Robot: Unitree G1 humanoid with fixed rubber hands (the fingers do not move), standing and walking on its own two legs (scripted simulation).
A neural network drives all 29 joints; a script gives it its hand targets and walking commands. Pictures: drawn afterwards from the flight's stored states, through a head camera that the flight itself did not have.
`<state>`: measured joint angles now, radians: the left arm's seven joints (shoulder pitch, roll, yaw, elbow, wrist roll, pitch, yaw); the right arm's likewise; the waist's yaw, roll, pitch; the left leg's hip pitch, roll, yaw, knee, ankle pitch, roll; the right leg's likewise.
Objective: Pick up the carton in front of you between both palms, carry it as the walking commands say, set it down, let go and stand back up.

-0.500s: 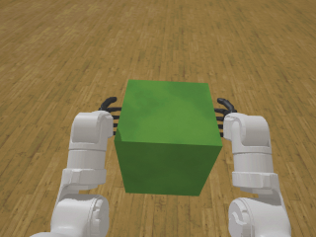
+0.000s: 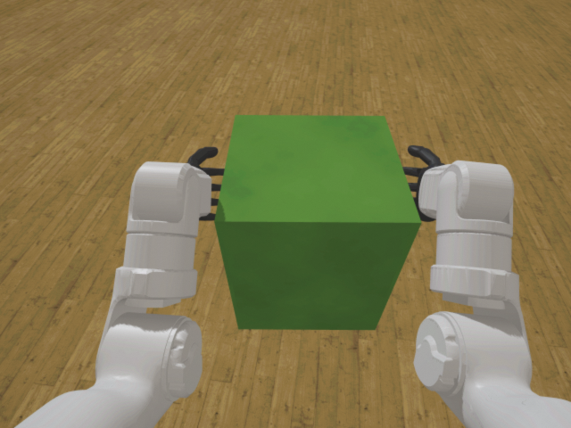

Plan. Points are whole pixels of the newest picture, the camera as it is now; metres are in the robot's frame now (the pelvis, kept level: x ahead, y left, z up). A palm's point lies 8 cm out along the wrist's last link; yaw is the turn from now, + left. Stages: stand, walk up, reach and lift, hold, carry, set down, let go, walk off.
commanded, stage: carry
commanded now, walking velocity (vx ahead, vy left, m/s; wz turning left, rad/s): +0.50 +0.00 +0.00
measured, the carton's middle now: (308, 227) +0.38 +0.02 +0.09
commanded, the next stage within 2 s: none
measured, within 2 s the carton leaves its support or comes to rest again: neither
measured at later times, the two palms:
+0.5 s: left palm (143, 66) +0.61 +0.33 +0.21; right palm (312, 48) +0.69 +0.05 +0.23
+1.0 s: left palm out of the picture +1.01 +0.34 +0.34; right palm out of the picture +0.99 +0.05 +0.35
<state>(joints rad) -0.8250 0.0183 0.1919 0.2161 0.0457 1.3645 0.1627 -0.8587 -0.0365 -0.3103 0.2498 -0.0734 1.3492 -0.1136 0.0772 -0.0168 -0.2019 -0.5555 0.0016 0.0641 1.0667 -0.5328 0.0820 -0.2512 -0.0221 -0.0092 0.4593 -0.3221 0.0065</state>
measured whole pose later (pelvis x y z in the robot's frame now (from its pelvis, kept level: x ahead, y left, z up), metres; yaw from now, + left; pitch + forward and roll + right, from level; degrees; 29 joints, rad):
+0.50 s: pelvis +0.28 +0.07 +0.10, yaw +5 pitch +3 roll -3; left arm -0.78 -0.01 0.17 -0.03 0.01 1.28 0.20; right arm -0.71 0.07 -0.37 -0.10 -0.12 1.25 -0.05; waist 0.23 -0.09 0.13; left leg -0.69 -0.07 -0.18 1.84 -0.42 0.05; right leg -0.49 0.12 -0.24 0.85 -0.44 -0.18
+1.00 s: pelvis +0.61 +0.21 +0.17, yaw +2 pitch +5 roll -3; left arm -0.97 0.00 0.34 0.22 0.13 1.40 0.13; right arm -0.93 -0.02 -0.32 0.21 -0.07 1.41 -0.15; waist -0.09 0.01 -0.05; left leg -0.15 0.00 0.13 0.27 -0.21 0.08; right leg -0.64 -0.04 -0.07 0.87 -0.21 0.01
